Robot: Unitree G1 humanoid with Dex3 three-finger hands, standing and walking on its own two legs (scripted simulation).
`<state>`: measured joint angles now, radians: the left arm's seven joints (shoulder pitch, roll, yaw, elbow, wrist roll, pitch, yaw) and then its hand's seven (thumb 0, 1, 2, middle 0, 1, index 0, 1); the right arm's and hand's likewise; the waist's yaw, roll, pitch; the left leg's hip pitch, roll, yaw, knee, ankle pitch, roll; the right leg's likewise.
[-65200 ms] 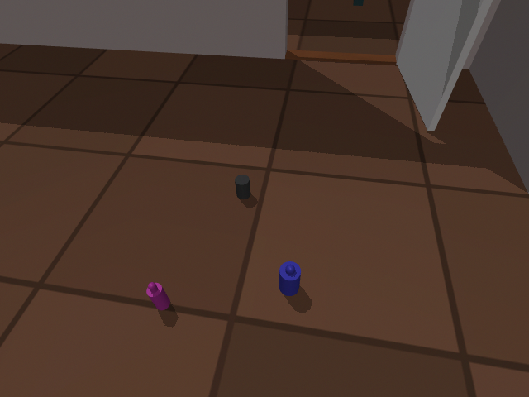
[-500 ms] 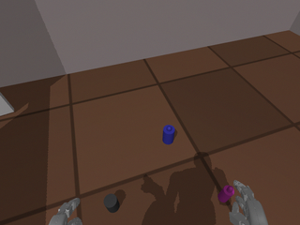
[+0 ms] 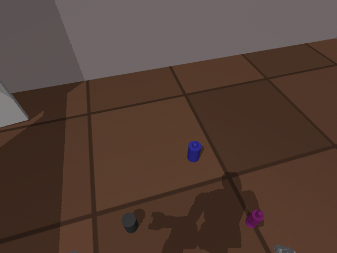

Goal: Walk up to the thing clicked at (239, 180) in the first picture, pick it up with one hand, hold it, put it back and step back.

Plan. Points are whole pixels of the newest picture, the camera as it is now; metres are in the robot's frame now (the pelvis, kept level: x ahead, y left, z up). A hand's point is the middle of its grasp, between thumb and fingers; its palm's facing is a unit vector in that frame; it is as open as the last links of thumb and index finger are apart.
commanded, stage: stand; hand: left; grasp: from above
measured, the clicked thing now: (130, 222) +0.41 +0.23 -0.69
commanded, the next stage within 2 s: none
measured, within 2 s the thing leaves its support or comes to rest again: neither
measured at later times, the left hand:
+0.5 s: hand out of the picture +0.05 +0.24 -0.13, palm faces +0.05 -0.95 -0.32, open 7.4 cm
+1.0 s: hand out of the picture +0.07 +0.23 -0.13, palm faces +0.02 -0.95 -0.32, open 7.4 cm
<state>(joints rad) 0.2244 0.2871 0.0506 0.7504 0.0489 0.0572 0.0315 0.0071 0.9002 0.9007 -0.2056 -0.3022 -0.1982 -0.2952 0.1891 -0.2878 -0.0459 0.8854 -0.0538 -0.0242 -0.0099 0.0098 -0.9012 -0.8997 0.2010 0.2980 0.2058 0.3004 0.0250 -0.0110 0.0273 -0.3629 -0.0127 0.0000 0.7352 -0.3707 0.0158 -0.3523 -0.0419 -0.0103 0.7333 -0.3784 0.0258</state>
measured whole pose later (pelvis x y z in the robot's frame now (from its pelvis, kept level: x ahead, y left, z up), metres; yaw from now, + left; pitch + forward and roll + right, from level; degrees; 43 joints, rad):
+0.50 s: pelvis +0.00 +0.00 +0.03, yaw +0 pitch -4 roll +0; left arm 0.17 0.28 0.04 1.11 0.03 0.01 0.03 0.00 0.90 0.90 -0.21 -0.30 -0.20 -0.30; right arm 0.16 -0.28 -0.04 1.10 -0.03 0.00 -0.02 0.01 -0.90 -0.90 0.20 0.30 0.20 0.30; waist 0.02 0.00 0.05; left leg -0.13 -0.02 0.00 0.40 -0.21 0.01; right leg -0.12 -0.05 -0.02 0.40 -0.22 0.03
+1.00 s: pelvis +0.01 -0.01 +0.03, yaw +0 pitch -3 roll +0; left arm 0.12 0.30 0.03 1.16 0.02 0.00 0.02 0.00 0.90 0.90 -0.21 -0.30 -0.20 -0.30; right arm 0.13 -0.31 -0.02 1.14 -0.02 0.00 -0.01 0.00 -0.90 -0.90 0.20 0.30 0.20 0.30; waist 0.01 0.00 0.06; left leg -0.10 0.00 -0.01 0.34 -0.18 0.00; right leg -0.09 -0.03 -0.02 0.34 -0.19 0.02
